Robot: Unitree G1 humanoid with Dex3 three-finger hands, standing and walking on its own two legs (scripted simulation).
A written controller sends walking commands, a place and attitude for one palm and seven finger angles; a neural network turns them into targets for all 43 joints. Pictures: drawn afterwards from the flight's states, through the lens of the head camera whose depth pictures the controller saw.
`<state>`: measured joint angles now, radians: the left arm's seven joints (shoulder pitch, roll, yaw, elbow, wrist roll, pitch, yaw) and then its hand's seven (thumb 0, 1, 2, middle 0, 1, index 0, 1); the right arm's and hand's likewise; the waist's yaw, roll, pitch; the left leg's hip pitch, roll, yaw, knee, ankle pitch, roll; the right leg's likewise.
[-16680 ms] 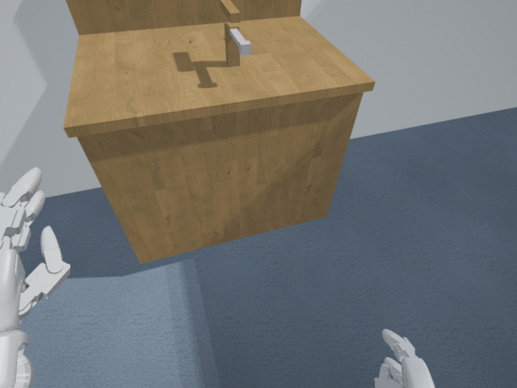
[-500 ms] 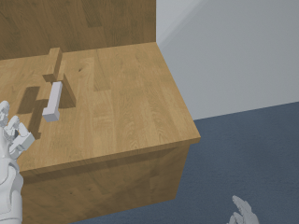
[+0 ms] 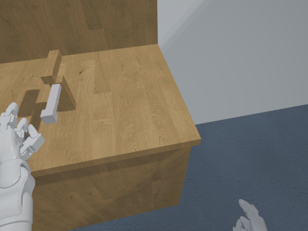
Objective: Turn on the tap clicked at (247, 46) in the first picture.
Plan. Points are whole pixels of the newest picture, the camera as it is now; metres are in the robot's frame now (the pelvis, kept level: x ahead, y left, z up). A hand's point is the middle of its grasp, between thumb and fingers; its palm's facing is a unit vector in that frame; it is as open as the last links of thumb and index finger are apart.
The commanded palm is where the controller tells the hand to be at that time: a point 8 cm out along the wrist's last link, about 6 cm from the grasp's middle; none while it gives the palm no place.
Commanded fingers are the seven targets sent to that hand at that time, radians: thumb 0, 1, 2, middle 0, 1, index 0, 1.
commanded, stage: push the lever round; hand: left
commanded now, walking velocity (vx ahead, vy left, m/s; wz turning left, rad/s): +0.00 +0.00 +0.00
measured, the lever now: (49, 116) +0.34 +0.30 +0.14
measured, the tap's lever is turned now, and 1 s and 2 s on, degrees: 0 5 27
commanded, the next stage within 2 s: none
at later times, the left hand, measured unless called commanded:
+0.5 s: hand (53, 133) +0.30 +0.28 +0.12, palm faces +0.59 -0.81 -0.06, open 7.8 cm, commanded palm +0.26 +0.31 +0.12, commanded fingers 0.00 0.90 0.90 -0.15 -0.15 -0.15 -0.15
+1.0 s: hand (72, 126) +0.33 +0.25 +0.11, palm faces +0.65 -0.76 -0.06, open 7.8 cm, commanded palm +0.28 +0.28 +0.12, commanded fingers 0.00 0.90 0.90 -0.15 -0.15 -0.15 -0.15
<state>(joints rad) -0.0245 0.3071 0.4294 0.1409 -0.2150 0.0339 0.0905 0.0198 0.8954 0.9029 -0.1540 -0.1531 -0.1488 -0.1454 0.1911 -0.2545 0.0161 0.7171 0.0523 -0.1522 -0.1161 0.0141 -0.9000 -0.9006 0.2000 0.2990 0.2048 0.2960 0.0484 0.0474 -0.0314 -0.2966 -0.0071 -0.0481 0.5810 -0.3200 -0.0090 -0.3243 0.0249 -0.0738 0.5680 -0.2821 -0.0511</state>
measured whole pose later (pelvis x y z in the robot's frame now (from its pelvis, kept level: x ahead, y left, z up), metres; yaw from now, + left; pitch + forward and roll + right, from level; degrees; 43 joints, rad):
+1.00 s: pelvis +0.00 +0.01 +0.00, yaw +0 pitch +2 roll +0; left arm -0.15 0.13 0.23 0.12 -0.09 0.12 0.48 0.04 0.91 0.91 -0.15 -0.15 -0.15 -0.15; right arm 0.12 -0.21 0.02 0.72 0.01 -0.04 -0.09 0.01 -0.90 -0.90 0.20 0.30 0.21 0.30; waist 0.04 0.04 -0.04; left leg -0.29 -0.01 -0.04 0.57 -0.32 0.00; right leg -0.32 0.02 -0.06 0.56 -0.28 -0.04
